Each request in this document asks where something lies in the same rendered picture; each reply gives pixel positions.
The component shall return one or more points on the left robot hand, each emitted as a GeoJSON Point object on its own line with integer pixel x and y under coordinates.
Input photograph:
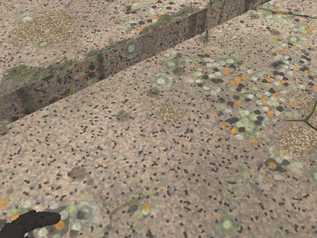
{"type": "Point", "coordinates": [28, 222]}

